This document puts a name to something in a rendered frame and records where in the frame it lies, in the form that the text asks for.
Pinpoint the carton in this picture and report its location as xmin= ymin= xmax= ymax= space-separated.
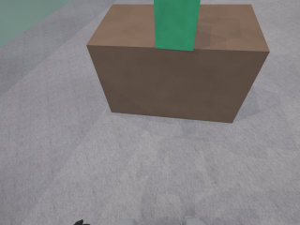
xmin=154 ymin=0 xmax=201 ymax=51

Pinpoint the pedestal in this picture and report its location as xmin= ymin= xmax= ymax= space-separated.
xmin=86 ymin=4 xmax=270 ymax=124

